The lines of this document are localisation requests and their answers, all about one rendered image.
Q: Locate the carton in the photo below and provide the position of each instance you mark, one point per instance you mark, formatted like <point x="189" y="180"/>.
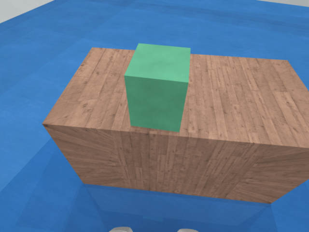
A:
<point x="156" y="86"/>

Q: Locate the pedestal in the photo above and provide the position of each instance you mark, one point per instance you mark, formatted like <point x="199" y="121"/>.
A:
<point x="244" y="133"/>

